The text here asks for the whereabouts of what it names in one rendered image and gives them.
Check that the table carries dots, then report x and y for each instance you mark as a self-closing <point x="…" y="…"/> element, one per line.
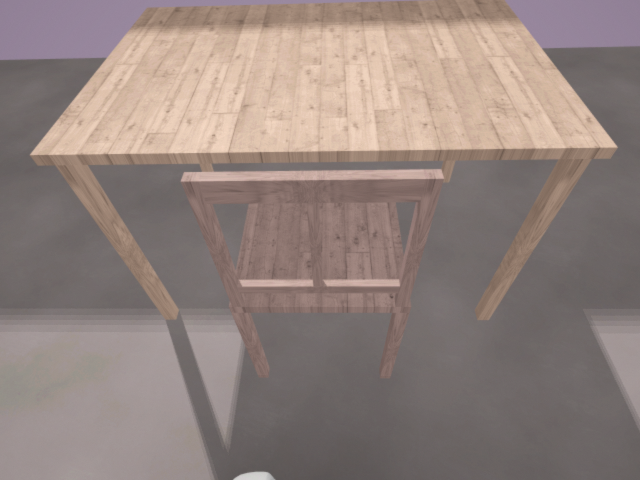
<point x="429" y="80"/>

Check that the chair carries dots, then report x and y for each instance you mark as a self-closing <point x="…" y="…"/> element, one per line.
<point x="318" y="242"/>

